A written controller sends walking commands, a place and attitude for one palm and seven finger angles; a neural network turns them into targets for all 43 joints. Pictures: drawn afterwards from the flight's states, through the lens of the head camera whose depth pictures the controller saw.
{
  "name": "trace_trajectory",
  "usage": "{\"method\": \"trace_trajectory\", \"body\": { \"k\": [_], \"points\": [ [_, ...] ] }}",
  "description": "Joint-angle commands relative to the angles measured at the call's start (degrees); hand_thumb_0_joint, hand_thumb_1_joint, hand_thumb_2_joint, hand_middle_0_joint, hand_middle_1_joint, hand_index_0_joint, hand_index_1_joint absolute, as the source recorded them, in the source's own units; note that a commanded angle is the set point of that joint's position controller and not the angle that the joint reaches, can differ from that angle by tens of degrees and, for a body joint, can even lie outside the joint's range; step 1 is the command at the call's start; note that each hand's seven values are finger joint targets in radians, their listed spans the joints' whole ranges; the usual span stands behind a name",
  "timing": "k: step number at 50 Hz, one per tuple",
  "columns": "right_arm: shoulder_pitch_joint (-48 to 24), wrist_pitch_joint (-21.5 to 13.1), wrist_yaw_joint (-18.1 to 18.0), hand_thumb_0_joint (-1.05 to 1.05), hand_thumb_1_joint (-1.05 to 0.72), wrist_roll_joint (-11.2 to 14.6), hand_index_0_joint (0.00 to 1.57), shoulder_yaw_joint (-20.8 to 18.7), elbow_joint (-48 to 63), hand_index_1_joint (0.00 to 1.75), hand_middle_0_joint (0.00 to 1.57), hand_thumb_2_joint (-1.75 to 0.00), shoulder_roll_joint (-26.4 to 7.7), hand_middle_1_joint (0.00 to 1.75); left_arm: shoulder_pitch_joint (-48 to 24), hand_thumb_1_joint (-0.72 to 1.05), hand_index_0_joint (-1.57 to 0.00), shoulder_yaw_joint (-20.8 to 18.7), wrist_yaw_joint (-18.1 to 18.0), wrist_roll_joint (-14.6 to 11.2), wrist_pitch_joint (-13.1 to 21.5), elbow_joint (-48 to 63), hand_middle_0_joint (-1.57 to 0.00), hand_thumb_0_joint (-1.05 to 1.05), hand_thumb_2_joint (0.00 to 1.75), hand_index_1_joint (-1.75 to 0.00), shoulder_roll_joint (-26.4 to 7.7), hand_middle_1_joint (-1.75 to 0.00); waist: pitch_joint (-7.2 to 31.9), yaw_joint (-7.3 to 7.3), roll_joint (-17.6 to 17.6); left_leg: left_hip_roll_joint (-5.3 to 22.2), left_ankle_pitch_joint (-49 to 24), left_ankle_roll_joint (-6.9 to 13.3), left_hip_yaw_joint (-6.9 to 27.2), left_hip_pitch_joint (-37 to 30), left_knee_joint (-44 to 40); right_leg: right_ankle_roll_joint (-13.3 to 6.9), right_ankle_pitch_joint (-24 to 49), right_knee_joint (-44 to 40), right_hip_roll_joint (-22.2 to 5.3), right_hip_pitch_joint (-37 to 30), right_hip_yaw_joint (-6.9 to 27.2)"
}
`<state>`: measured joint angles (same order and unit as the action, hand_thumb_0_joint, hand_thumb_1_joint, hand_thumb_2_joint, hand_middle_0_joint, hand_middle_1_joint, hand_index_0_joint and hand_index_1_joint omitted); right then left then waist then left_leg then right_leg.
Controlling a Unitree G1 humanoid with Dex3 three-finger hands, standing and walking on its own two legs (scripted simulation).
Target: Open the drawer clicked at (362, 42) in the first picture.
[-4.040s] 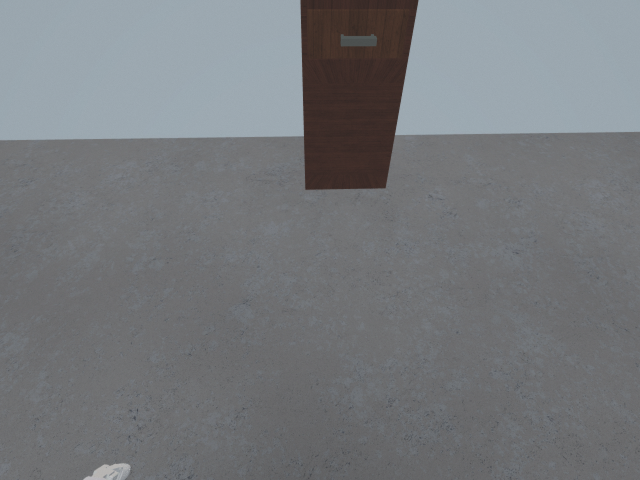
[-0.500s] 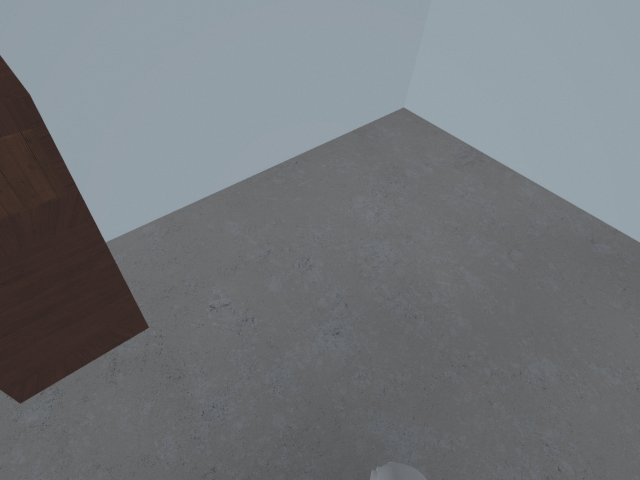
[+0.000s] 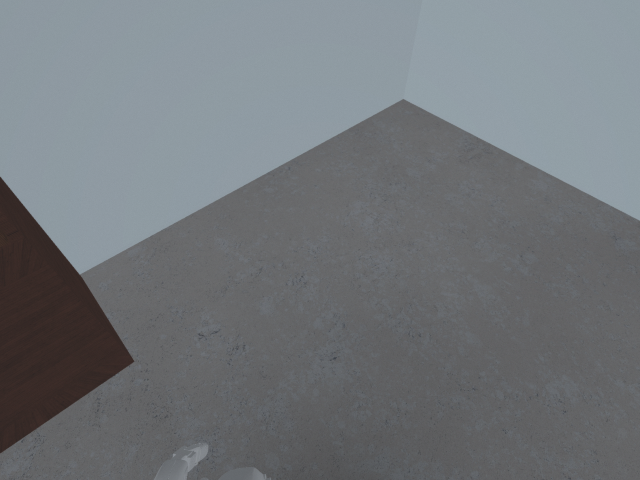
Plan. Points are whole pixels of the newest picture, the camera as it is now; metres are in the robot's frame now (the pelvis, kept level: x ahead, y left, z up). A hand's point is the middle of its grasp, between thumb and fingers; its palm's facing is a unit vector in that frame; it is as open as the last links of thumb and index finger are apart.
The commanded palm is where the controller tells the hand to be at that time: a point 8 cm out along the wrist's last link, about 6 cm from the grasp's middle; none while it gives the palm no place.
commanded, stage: turn to face it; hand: left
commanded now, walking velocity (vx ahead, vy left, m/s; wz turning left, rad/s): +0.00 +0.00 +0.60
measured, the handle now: out of the picture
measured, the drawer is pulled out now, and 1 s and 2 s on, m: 0.00 0.00 0.00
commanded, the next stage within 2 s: take the last steps up to it in 1.12 s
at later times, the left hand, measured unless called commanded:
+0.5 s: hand out of the picture +0.03 +0.27 -0.16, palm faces +0.30 -0.91 -0.29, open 7.4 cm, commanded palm none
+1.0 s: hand out of the picture -0.05 +0.18 -0.16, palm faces +0.56 -0.80 -0.24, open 7.4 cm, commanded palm none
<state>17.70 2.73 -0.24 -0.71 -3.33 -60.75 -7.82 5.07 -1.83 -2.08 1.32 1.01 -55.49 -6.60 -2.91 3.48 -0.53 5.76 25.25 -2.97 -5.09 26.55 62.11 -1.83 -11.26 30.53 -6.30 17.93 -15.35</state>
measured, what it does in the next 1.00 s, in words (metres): steps on the spot, turning left: left foot, then right foot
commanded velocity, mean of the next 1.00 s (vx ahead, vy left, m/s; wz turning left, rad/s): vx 0.00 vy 0.00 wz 0.52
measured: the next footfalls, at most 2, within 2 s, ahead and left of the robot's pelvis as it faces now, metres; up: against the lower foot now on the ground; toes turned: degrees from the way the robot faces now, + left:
left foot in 0.16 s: +0.07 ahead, +0.13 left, +0.00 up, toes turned +15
right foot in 0.66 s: +0.10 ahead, -0.11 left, +0.00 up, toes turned +20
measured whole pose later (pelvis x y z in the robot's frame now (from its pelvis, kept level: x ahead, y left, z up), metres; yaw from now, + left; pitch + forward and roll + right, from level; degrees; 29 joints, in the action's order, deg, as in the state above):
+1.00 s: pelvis +0.01 -0.01 +0.01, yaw +34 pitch +1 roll +1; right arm 7.9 4.8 1.2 -0.5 -4.3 -54.5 -14.8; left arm 13.7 -1.4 -1.1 2.0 -0.5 -52.2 -10.8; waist -5.0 -0.9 0.8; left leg 1.8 25.4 -3.9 -2.3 20.5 46.3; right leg 1.1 -17.9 30.7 -8.1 12.6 -11.7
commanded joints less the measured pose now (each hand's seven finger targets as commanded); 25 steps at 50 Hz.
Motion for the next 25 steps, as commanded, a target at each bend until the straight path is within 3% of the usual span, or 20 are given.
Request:
{"method": "trace_trajectory", "body": {
  "k": [1,3,4,5,6,7,8,9,10,12,13,15,18,25],
  "points": [
    [2.1,-0.1,1.1,0.0,-0.9,-0.6,0.2,-0.9,4.6,0.3,0.2,-0.9,-2.9,0.3,2.8,0.9,-0.2,-3.5,-0.6,0.6,-0.8,3.4,-0.2,0.0,0.9,-0.3,-12.0,-0.3,1.8,-2.36,9.5,1.3,-0.6,0.1,-1.2,-2.5,-7.9,-3.8,-3.4,-14.3,-16.3,0.9,7.5],
    [0.1,-0.5,1.3,0.0,-0.9,-0.4,0.2,-1.2,6.7,0.3,0.2,-0.9,-3.7,0.3,3.1,0.9,-0.2,-3.9,-0.5,0.8,-1.2,3.9,-0.2,0.0,0.9,-0.3,-13.0,-0.3,2.0,-2.75,9.8,1.0,-0.3,0.5,-1.5,-3.8,-13.4,-3.7,-2.8,-11.5,-17.2,0.1,7.3],
    [0.6,-0.6,1.3,0.0,-0.9,-0.4,0.2,-1.3,7.3,0.3,0.2,-0.9,-4.5,0.3,2.6,0.9,-0.2,-4.1,-0.4,0.7,-1.4,4.4,-0.2,0.0,0.9,-0.3,-13.6,-0.3,2.5,-2.04,9.0,0.7,-2.4,0.5,-2.2,-5.5,-17.0,-3.1,-3.1,-9.0,-17.2,0.1,6.3],
    [1.3,-0.7,1.4,0.0,-0.9,-0.6,0.2,-1.5,7.4,0.3,0.2,-0.9,-5.4,0.3,2.5,0.9,-0.2,-4.1,-0.2,0.4,-1.7,4.9,-0.2,0.0,0.9,-0.3,-13.8,-0.3,2.9,-1.45,7.1,-0.7,-6.2,0.6,-3.6,-8.1,-21.8,-1.9,-4.1,-5.6,-15.7,0.5,4.5],
    [2.3,-1.0,1.4,0.0,-0.9,-0.7,0.2,-1.9,7.7,0.3,0.2,-0.9,-7.1,0.3,3.1,0.9,-0.2,-4.1,0.1,-0.1,-2.2,5.5,-0.2,0.0,0.9,-0.3,-13.3,-0.3,3.6,-0.93,3.0,-1.0,-9.9,0.9,-3.2,-12.5,-28.5,-0.1,-6.6,-0.2,-14.1,3.2,3.2],
    [3.5,-1.5,1.4,0.0,-0.9,-0.9,0.2,-2.7,8.2,0.3,0.2,-0.9,-11.2,0.3,3.9,0.9,-0.2,-3.9,0.6,-0.5,-2.7,6.7,-0.2,0.0,0.9,-0.3,-11.2,-0.3,3.2,-0.19,-9.0,4.9,-11.5,3.9,8.6,-14.3,-37.5,3.0,-12.9,10.1,-8.8,8.8,1.4],
    [5.1,-1.9,1.1,0.0,-0.9,-1.3,0.2,-4.0,9.7,0.3,0.2,-0.9,-17.0,0.3,1.6,0.9,-0.2,-3.2,1.2,-0.6,-2.9,9.7,-0.2,0.0,0.9,-0.3,-8.0,-0.3,1.7,1.64,-23.2,17.9,-19.8,10.7,28.1,-15.1,-46.7,7.0,-25.9,24.9,-1.5,18.9,2.3],
    [5.4,-2.2,0.3,0.0,-0.9,-1.3,0.2,-4.3,8.9,0.3,0.2,-0.9,-18.3,0.3,-2.2,0.9,-0.2,-3.1,1.1,0.3,-3.2,10.6,-0.2,0.0,0.9,-0.3,-9.4,-0.3,2.8,2.98,-18.2,19.8,-17.5,13.9,32.5,-13.0,-48.6,6.1,-24.6,35.0,-0.8,19.7,10.3],
    [2.1,-2.3,-0.2,0.0,-0.9,-1.1,0.2,-4.0,9.5,0.3,0.2,-0.9,-18.1,0.3,-2.3,0.9,-0.2,-3.7,1.3,0.2,-3.0,10.3,-0.2,0.0,0.9,-0.3,-8.8,-0.3,3.2,0.95,-15.3,17.0,-13.9,13.1,30.0,-12.5,-47.8,5.9,-19.3,39.3,-0.6,21.5,13.6],
    [-5.5,-2.9,-0.5,0.0,-0.9,-0.8,0.2,-2.7,11.8,0.3,0.2,-0.9,-14.9,0.3,2.3,0.9,-0.2,-4.2,1.8,0.2,-2.8,7.8,-0.2,0.0,0.9,-0.3,-10.3,-0.3,3.6,-2.66,-10.1,10.8,-16.3,10.4,20.3,-13.2,-45.5,6.5,-10.1,39.8,-1.1,19.9,14.6],
    [-6.7,-3.3,-0.6,0.0,-0.9,-0.6,0.2,-2.4,12.3,0.3,0.2,-0.9,-14.2,0.3,4.5,0.9,-0.2,-4.2,2.0,0.1,-2.7,6.6,-0.2,0.0,0.9,-0.3,-10.6,-0.3,5.5,-3.36,-8.3,9.1,-20.4,10.0,17.4,-15.1,-44.8,6.9,-7.8,39.1,-0.9,18.6,14.4],
    [-5.4,-3.4,-0.7,0.0,-0.9,-0.4,0.2,-2.5,12.1,0.3,0.2,-0.9,-14.6,0.3,5.5,0.9,-0.2,-4.0,1.7,-0.1,-2.8,6.2,-0.2,0.0,0.9,-0.3,-11.3,-0.3,7.4,-2.82,-6.7,8.3,-27.2,10.9,16.2,-18.5,-43.9,7.4,-7.9,36.2,-0.3,16.9,14.8],
    [-3.3,-3.0,-0.6,0.0,-0.9,-0.4,0.2,-2.9,11.2,0.3,0.2,-0.9,-15.3,0.3,4.1,0.9,-0.2,-3.8,1.3,-0.5,-2.8,6.6,-0.2,0.0,0.9,-0.3,-11.7,-0.3,7.6,-1.61,-5.0,8.8,-32.7,12.4,18.0,-22.7,-43.1,7.9,-9.9,31.2,0.5,16.4,14.9],
    [-4.0,-1.7,-0.1,0.0,-0.9,-0.6,0.2,-3.6,11.1,0.3,0.2,-0.9,-17.1,0.3,3.3,0.9,-0.2,-3.3,0.8,-0.9,-2.7,8.2,-0.2,0.0,0.9,-0.3,-11.8,-0.3,7.0,-0.75,-7.2,8.1,-28.7,13.6,24.4,-20.6,-42.4,7.3,-14.2,19.7,2.8,10.4,15.3]
  ]
}}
